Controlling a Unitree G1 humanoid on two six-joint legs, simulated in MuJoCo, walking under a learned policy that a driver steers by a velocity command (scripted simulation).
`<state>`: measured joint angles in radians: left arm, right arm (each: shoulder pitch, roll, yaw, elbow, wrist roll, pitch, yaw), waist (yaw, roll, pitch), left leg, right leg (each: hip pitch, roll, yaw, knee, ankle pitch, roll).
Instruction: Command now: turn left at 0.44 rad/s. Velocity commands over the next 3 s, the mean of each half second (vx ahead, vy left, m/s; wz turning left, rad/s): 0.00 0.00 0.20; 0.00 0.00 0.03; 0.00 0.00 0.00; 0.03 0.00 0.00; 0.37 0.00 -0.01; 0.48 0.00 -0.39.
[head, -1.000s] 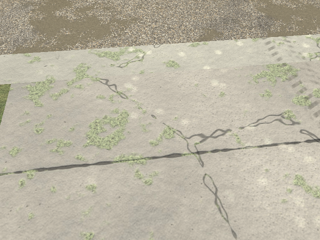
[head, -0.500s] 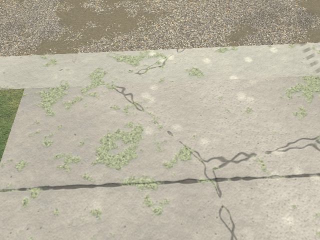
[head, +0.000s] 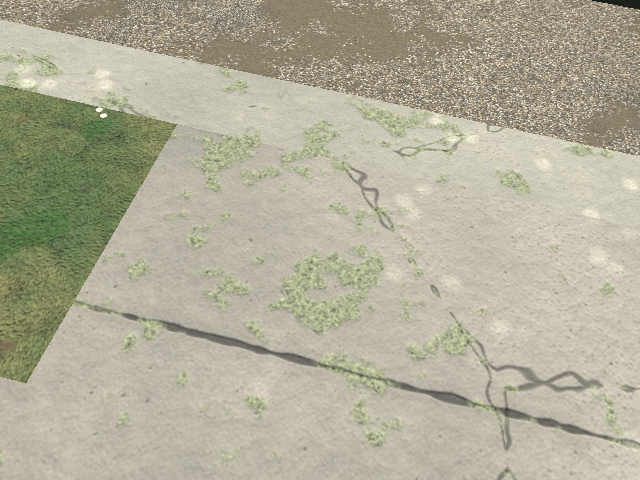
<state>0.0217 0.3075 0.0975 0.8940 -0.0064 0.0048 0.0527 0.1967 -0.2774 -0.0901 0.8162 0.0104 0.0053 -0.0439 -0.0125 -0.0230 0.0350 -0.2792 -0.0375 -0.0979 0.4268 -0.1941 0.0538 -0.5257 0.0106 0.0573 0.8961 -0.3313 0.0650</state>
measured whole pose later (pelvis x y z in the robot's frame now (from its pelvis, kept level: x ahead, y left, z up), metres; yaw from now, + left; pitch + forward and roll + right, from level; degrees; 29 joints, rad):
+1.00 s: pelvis +0.01 +0.00 -0.01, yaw +4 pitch -2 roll +0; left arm 0.16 0.26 0.04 1.08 0.00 0.00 0.03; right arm 0.18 -0.24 -0.03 0.99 -0.01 -0.01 -0.02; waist 0.02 0.00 0.05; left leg -0.18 -0.01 -0.04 0.51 -0.30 0.00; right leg -0.20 -0.04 0.02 0.49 -0.26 0.05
